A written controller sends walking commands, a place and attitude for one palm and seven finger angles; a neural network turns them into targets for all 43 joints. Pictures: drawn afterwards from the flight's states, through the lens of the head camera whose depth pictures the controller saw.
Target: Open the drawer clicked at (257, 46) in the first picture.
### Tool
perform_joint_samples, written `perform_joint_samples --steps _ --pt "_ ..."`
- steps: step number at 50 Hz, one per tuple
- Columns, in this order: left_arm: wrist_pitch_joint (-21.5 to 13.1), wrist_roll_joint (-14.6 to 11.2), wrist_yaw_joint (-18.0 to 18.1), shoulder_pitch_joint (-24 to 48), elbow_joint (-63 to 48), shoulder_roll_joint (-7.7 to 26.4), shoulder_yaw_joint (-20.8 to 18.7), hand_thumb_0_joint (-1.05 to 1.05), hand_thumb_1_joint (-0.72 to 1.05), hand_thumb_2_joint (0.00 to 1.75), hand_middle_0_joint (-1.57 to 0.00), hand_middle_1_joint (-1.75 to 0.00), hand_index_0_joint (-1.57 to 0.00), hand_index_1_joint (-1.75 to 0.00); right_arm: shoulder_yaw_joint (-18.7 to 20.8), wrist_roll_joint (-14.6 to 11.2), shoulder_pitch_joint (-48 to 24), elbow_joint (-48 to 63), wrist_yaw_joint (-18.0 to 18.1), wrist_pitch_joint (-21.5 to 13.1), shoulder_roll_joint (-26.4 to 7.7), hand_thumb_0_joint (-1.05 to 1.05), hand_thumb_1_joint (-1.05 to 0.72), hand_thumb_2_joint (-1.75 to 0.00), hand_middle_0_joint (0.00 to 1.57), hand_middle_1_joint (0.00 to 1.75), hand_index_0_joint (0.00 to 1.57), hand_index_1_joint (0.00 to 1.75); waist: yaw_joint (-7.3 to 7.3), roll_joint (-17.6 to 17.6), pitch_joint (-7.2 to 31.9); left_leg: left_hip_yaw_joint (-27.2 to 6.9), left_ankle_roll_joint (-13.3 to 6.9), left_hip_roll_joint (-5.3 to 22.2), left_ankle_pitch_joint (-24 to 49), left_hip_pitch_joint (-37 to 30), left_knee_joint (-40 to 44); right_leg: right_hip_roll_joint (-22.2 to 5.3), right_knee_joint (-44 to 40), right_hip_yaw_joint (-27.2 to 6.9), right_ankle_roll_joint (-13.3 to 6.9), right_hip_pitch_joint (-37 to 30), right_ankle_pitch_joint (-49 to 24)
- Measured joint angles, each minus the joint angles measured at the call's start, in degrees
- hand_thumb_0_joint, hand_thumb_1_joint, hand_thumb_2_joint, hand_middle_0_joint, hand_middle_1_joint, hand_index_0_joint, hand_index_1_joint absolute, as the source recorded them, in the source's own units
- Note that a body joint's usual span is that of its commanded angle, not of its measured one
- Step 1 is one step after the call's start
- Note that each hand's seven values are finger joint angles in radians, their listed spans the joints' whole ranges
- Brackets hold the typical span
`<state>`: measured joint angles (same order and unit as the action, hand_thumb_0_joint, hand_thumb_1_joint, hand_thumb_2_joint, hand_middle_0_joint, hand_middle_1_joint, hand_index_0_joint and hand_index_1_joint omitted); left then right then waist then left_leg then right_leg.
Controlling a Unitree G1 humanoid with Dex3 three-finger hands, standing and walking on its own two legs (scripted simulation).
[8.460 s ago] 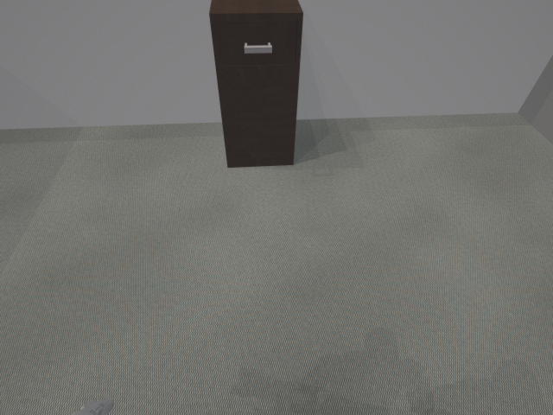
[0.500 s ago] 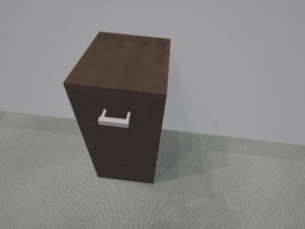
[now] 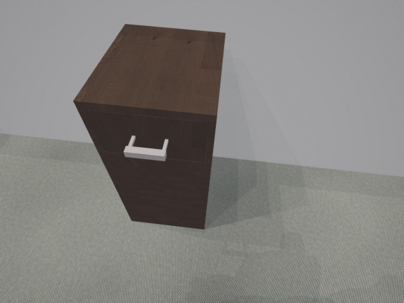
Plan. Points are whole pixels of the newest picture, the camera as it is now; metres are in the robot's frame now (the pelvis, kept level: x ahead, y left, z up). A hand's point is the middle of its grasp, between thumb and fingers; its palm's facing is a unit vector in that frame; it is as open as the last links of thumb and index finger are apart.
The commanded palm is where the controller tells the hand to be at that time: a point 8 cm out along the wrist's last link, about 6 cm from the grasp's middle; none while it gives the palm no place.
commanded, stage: come to a stop and stand still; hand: left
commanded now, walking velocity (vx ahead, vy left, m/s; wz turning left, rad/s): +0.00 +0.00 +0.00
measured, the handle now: (147, 147) +0.52 +0.19 -0.08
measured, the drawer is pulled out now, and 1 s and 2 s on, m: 0.00 0.00 0.00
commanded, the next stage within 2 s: look again from close up in 1.84 s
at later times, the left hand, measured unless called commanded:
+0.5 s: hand out of the picture -0.07 +0.15 -0.17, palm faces +0.03 -0.99 -0.15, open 7.4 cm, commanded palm none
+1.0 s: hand out of the picture -0.06 +0.13 -0.17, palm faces +0.04 -0.99 -0.13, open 7.4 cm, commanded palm none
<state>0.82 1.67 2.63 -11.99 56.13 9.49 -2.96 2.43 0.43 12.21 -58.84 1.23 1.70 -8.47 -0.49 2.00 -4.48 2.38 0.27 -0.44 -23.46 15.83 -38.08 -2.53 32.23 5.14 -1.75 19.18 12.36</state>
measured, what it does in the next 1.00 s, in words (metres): steps on the spot: left foot, then right foot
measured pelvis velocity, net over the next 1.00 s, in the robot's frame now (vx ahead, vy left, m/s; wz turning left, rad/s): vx -0.03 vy -0.01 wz -0.02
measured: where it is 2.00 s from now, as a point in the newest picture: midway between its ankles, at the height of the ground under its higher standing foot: outside the picture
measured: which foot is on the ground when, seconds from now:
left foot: up 0.00-0.00, down 0.02-1.00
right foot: down 0.00-0.06, up 0.08-0.24, down 0.26-1.00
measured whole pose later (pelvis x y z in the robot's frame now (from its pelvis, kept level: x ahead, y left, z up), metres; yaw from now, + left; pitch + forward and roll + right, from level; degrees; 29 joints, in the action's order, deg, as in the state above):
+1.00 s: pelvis -0.03 -0.01 +0.01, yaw -1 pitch -1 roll +0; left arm -1.3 0.4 2.0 -20.3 64.4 5.0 0.0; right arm -0.5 1.1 20.1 -65.1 1.7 -0.1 -4.8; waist 0.1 0.6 -0.7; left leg 2.6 0.5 1.7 -11.4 13.1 -25.1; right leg 1.3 25.4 2.0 -2.1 10.1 14.8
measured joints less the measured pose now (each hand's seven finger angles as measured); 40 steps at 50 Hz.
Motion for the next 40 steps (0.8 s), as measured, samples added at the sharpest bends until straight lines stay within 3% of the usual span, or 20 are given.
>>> perform_joint_samples --steps 2,6,9,14,18,40 --pt "0.5 -0.4 -0.2 -0.3 0.1 0.4 -0.1 0.01 0.92 0.90 -0.20 -0.30 -0.20 -0.30 -0.2 0.2 0.6 0.3 0.0 -0.8 0.2 0.00 -0.92 -0.90 0.19 0.30 0.20 0.30 0.21 0.5 0.8 0.2 -0.6 0.2 7.0 -2.5 6.4 0.1 1.6 0.1 0.6 0.5 0.5" --pt "1.7 -0.6 -0.4 -1.1 1.3 0.8 -0.3 0.01 0.92 0.90 -0.20 -0.30 -0.20 -0.30 -0.8 1.1 2.5 0.2 0.5 -0.8 1.1 0.00 -0.93 -0.90 0.19 0.30 0.20 0.30 -0.20 1.8 2.8 1.4 -2.2 -0.4 7.5 -3.8 8.0 0.5 6.7 -2.6 0.6 0.8 8.6" --pt "1.5 -0.3 -0.8 -2.1 2.0 0.5 0.0 0.01 0.93 0.90 -0.20 -0.30 -0.20 -0.30 -1.2 1.4 3.4 -0.3 0.7 -0.5 0.8 0.00 -0.94 -0.90 0.19 0.30 0.20 0.30 -0.25 0.9 4.2 1.2 -2.6 -0.7 9.1 -3.7 10.5 0.7 9.8 -3.9 0.6 -0.1 8.5" --pt "-0.1 -0.5 -0.9 -4.3 3.9 -0.4 0.9 0.01 0.92 0.90 -0.20 -0.30 -0.20 -0.30 -1.5 1.0 3.3 -1.1 0.6 -1.0 0.1 0.01 -0.95 -0.90 0.20 0.30 0.20 0.30 -0.94 0.1 4.3 2.5 -2.3 -1.5 10.4 -1.9 11.2 0.0 -2.1 -5.2 1.5 -6.8 6.1" --pt "-0.8 -0.8 -1.0 -5.8 6.2 -2.2 2.4 0.01 0.92 0.90 -0.20 -0.30 -0.20 -0.30 -1.5 0.5 2.9 -1.9 0.4 -1.6 -0.9 0.01 -0.95 -0.90 0.20 0.30 0.20 0.30 0.29 -2.8 2.6 1.5 -1.6 0.0 12.1 -2.7 13.0 1.6 -5.1 -4.2 1.7 -8.1 3.2" --pt "-1.6 -1.2 -0.9 -8.4 8.1 -4.6 3.0 0.01 0.90 0.90 -0.20 -0.30 -0.20 -0.30 -2.7 0.8 7.8 -6.0 0.1 -1.0 2.9 0.00 -0.91 -0.90 0.19 0.30 0.20 0.30 0.72 -1.3 3.4 0.2 0.1 2.1 13.1 -1.9 13.0 3.8 -6.6 -3.0 -0.3 -8.1 1.6"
